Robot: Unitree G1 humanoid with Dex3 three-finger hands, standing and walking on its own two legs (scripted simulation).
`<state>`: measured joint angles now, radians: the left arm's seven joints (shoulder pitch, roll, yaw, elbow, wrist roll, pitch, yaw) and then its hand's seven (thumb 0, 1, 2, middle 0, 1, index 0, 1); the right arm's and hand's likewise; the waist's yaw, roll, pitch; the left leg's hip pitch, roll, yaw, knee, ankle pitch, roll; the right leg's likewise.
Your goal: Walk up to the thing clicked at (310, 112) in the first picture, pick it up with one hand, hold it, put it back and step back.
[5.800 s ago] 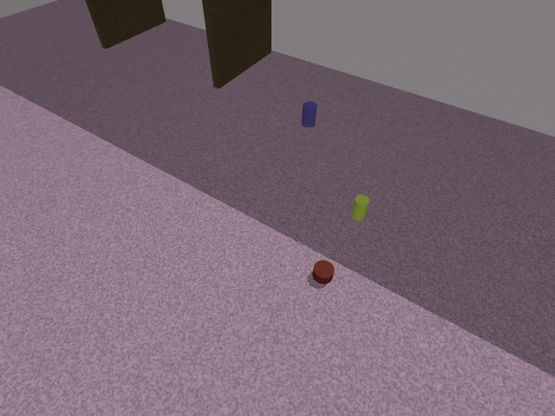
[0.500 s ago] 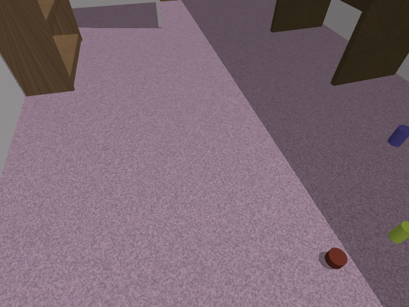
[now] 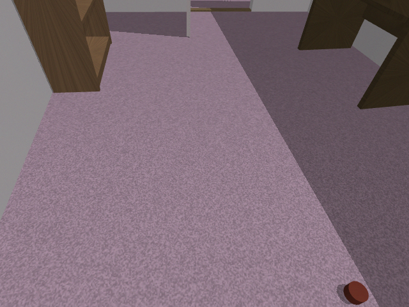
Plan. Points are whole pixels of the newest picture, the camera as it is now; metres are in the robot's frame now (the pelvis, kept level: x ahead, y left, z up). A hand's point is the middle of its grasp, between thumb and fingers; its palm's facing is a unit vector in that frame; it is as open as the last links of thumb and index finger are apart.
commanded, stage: walk up
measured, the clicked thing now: out of the picture +1.16 -1.48 -0.71
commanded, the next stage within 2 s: none
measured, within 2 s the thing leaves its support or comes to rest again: neither
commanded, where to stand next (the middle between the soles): +1.22 -0.09 m, yaw -2 degrees
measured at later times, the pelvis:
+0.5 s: pelvis +0.21 -0.03 -0.02, yaw -3 degrees
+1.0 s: pelvis +0.46 -0.02 -0.01, yaw -2 degrees
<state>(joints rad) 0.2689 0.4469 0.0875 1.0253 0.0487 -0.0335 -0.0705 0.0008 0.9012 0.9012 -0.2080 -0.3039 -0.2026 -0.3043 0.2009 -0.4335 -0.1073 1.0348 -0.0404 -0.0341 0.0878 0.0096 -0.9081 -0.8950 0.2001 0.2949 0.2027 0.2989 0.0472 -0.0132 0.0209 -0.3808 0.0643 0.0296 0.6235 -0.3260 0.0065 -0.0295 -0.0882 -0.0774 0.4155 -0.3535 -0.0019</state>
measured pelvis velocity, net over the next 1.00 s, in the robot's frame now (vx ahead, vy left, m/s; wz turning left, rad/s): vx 0.46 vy -0.02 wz -0.04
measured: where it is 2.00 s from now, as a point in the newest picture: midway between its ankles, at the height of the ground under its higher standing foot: (218, 191)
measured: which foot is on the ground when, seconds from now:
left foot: up 0.00-0.00, down 0.02-0.48, up 0.50-0.84, down 0.86-1.00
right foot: down 0.00-0.02, up 0.04-0.44, down 0.46-0.88, up 0.90-1.00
